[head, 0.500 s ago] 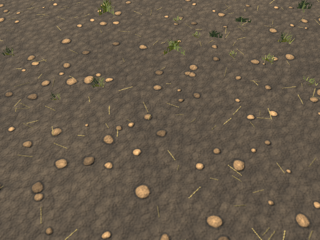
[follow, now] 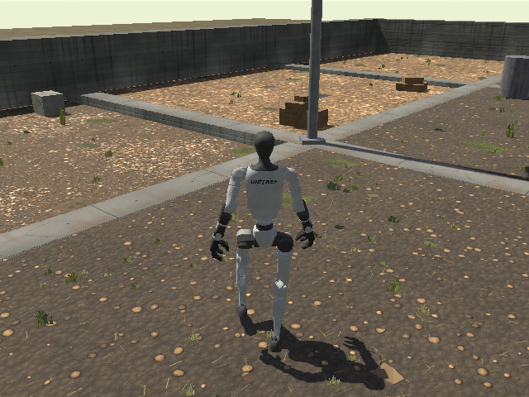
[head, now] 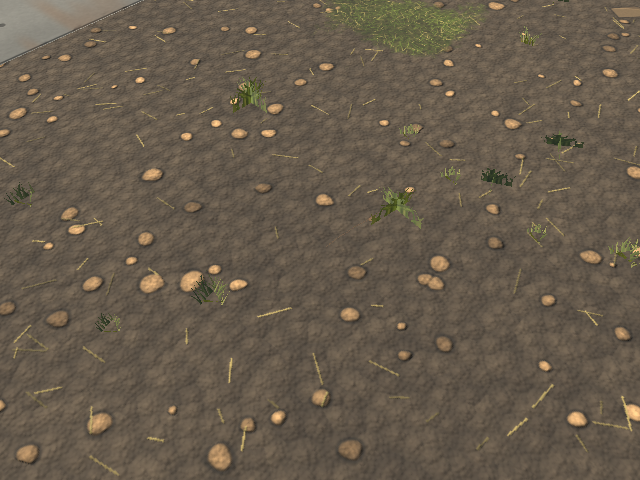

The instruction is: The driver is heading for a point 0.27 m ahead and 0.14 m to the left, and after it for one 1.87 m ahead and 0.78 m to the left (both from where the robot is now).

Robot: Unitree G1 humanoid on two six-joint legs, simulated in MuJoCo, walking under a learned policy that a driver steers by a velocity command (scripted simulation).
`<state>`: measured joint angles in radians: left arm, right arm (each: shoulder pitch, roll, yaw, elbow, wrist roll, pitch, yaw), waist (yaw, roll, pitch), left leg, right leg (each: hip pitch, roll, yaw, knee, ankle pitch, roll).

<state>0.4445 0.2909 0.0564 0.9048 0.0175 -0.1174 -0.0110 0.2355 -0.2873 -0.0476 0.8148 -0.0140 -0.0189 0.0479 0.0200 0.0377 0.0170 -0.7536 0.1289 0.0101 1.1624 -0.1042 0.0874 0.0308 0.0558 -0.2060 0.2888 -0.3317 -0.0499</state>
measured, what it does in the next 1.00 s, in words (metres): walks ahead, turning left: left foot, then right foot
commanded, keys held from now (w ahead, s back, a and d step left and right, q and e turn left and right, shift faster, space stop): w+q+shift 0.08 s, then q+shift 0.58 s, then e+shift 0.34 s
